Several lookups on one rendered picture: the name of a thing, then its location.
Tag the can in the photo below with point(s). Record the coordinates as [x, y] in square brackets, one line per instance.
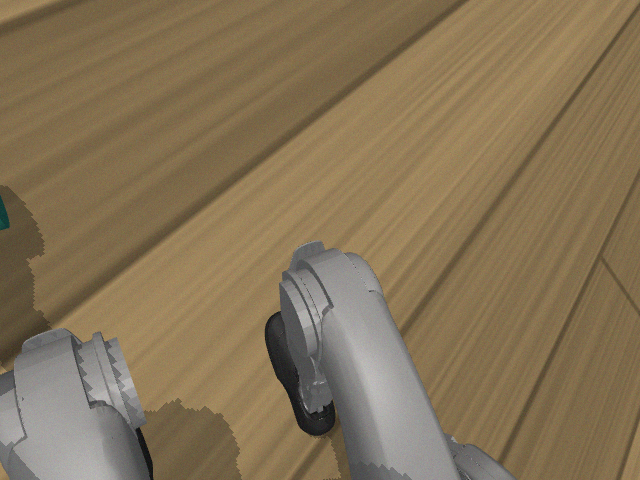
[4, 221]

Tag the left robot foot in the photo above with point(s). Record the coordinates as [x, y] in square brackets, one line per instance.
[145, 452]

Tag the right robot hand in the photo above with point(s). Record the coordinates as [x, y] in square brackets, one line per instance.
[474, 464]

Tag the right robot foot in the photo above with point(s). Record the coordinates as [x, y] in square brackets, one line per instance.
[275, 337]

